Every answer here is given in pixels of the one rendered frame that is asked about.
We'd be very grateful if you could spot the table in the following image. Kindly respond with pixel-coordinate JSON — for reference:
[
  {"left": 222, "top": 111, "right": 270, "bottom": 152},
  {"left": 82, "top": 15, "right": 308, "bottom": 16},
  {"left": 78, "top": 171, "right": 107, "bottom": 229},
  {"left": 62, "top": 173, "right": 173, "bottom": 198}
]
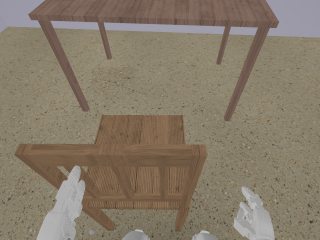
[{"left": 28, "top": 0, "right": 279, "bottom": 121}]

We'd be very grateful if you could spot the chair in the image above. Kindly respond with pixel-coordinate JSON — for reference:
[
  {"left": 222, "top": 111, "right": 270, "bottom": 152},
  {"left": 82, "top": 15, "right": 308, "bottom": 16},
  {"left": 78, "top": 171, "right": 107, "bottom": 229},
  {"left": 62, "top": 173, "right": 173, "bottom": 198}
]
[{"left": 14, "top": 115, "right": 207, "bottom": 232}]

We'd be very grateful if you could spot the left robot hand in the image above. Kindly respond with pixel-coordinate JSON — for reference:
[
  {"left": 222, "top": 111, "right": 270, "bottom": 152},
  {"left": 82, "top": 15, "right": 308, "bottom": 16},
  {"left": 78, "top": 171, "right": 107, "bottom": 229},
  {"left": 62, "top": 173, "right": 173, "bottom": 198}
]
[{"left": 36, "top": 165, "right": 86, "bottom": 240}]

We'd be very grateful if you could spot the right robot hand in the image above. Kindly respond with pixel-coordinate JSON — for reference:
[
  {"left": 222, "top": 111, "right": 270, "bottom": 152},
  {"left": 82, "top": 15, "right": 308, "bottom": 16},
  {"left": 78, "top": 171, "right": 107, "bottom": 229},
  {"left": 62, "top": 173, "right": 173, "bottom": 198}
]
[{"left": 233, "top": 186, "right": 275, "bottom": 240}]

